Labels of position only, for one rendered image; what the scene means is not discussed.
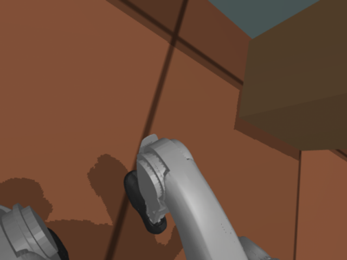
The right robot hand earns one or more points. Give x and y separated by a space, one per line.
253 251

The left robot foot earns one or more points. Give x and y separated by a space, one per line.
62 252

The right robot foot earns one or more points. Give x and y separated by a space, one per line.
132 190

